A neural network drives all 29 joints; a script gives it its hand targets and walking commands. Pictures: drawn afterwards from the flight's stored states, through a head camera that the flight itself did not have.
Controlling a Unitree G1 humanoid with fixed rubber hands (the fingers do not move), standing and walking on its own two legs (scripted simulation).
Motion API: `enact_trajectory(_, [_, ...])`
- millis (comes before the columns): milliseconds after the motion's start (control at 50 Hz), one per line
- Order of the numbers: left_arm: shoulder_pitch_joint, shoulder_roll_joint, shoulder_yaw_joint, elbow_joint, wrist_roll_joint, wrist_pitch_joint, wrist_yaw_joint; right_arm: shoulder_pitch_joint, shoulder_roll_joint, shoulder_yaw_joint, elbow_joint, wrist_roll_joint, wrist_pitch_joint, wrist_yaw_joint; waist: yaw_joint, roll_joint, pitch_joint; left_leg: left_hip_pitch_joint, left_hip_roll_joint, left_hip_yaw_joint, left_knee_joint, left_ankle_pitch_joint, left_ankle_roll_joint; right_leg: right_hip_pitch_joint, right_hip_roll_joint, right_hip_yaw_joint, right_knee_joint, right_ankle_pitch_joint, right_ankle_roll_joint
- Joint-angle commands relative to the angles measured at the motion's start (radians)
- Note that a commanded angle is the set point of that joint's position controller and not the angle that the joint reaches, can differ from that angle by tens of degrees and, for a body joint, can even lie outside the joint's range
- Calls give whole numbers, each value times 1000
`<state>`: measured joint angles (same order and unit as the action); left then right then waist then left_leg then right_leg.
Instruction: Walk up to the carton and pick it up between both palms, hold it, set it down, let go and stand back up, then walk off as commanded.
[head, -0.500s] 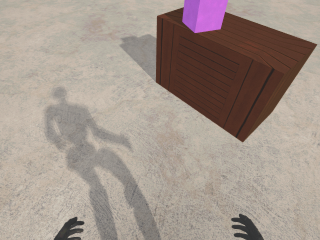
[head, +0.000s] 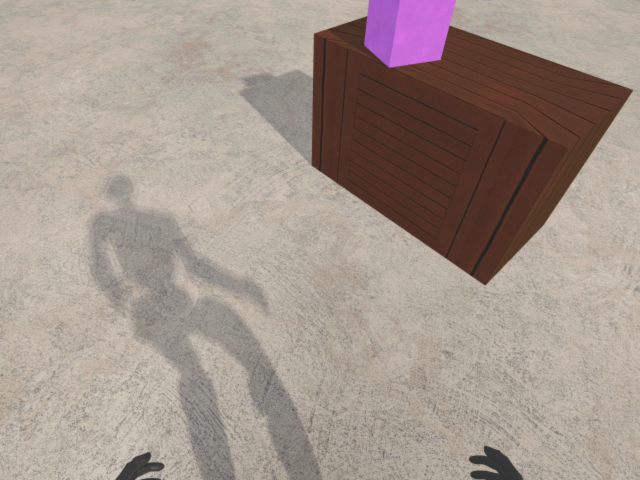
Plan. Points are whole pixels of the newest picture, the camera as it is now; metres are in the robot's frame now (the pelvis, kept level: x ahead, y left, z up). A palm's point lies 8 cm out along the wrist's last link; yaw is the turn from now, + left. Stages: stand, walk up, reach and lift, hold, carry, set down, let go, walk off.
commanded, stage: stand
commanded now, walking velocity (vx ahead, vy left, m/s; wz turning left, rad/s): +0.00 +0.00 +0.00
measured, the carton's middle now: (408, 14) +1.52 -0.32 +0.01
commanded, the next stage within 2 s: walk up in 1.76 s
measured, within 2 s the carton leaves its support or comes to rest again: neither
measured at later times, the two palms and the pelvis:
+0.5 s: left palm out of the picture +0.08 +0.25 -0.11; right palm out of the picture +0.08 -0.26 -0.11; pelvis -0.01 +0.00 +0.00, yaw +0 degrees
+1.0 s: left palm out of the picture +0.05 +0.25 -0.11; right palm out of the picture +0.05 -0.27 -0.12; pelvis -0.03 -0.01 +0.01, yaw +0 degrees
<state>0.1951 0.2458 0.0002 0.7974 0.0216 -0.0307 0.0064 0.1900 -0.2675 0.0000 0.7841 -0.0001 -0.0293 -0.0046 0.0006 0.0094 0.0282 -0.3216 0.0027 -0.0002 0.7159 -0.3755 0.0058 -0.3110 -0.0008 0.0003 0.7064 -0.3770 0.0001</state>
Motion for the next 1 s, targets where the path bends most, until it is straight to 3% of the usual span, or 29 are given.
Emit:
enact_trajectory(0, [-75, 260, 80, -38, -3, -29, 9, -62, -246, -74, -47, -26, -26, -11, 3, -10, -71, 46, 91, -97, -137, 264, 71, 36, -92, 85, -143, 243, -69])
enact_trajectory(460, [-90, 263, 74, 59, -5, -23, 6, -77, -254, -67, 69, -22, -24, -8, 5, -1, -24, 26, 98, -122, -211, 185, 62, 40, -94, 105, -204, 184, -64])
enact_trajectory(540, [-97, 264, 68, 74, -3, -23, 7, -81, -252, -65, 87, -19, -20, -7, 1, -26, -16, 35, 94, -123, -220, 151, 59, 25, -99, 117, -224, 146, -67])
enact_trajectory(600, [-91, 265, 67, 87, -5, -24, 6, -86, -260, -66, 103, -20, -20, -8, 8, -4, -11, 32, 96, -129, -231, 153, 59, 33, -101, 117, -232, 154, -65])
enact_trajectory(640, [-93, 265, 66, 97, -5, -22, 7, -76, -252, -63, 110, -18, -20, -7, 2, -27, -8, 32, 95, -127, -238, 143, 58, 36, -103, 122, -239, 150, -64])
enact_trajectory(700, [-90, 267, 68, 108, -6, -22, 7, -76, -247, -61, 123, -18, -22, -6, -2, -7, -30, 53, 98, -124, -246, 145, 56, 42, -104, 124, -254, 136, -63])
enact_trajectory(980, [-92, 271, 62, 143, -5, -26, 5, -73, -252, -57, 168, -17, -19, -5, 1, -36, -36, 69, 95, -120, -280, 135, 46, 53, -113, 125, -298, 121, -51])
